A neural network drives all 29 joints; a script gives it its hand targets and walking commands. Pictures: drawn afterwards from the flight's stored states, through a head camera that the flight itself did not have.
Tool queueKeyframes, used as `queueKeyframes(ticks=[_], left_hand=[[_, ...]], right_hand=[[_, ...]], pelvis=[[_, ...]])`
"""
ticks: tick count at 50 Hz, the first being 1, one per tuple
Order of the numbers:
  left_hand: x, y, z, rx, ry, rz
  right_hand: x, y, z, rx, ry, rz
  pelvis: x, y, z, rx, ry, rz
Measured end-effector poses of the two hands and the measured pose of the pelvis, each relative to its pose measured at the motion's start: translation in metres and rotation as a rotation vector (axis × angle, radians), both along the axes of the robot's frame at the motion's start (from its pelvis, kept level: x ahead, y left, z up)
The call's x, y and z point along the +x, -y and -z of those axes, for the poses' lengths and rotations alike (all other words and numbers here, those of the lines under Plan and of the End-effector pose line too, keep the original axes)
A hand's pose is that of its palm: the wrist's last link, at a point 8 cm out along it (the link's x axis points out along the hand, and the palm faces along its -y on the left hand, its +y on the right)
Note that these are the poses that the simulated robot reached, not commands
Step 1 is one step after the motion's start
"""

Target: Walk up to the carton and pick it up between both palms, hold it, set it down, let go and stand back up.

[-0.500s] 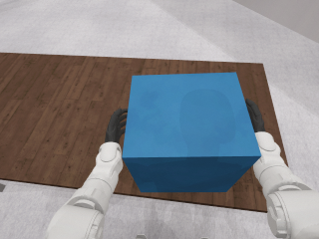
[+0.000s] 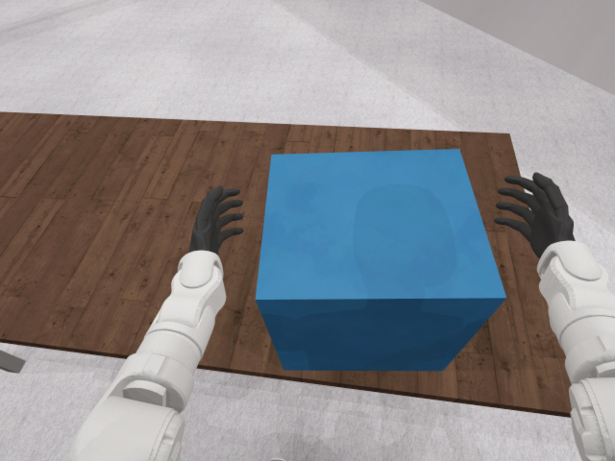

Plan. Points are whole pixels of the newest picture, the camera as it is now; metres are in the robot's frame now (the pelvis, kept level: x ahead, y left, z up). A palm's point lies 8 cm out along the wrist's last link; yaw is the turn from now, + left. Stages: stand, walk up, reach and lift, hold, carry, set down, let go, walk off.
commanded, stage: set down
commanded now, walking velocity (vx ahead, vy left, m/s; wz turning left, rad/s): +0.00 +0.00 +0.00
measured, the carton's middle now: (363, 270) +0.42 -0.02 -0.05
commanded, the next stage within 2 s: none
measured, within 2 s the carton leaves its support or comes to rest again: neither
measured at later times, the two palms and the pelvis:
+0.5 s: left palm (200, 295) +0.34 +0.20 +0.01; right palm (564, 280) +0.37 -0.25 +0.04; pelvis +0.01 -0.01 +0.02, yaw +2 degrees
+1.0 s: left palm (196, 316) +0.31 +0.20 +0.01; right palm (566, 318) +0.33 -0.25 +0.03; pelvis +0.04 +0.00 +0.03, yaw +2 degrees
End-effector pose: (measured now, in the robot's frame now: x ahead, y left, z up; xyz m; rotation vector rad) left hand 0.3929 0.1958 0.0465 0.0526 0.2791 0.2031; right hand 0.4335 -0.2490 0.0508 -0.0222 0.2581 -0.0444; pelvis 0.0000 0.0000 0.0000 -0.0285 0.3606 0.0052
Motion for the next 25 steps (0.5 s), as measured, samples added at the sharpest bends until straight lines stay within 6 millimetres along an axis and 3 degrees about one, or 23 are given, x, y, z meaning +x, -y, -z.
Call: queueKeyframes(ticks=[9,17,25], left_hand=[[-0.010,-0.006,-0.015,-0.027,-0.024,-0.007],[-0.028,0.003,0.009,-0.065,-0.038,0.004],[-0.058,-0.004,0.033,-0.045,-0.065,-0.006]], right_hand=[[-0.013,0.013,-0.034,-0.029,0.016,-0.048],[-0.033,0.005,-0.017,-0.069,-0.044,-0.078],[-0.059,0.006,0.009,-0.063,-0.063,-0.044]], pelvis=[[-0.001,0.006,-0.008,0.016,0.070,0.001],[0.004,0.012,-0.011,0.013,0.129,-0.021],[0.014,0.010,-0.016,0.003,0.155,-0.038]])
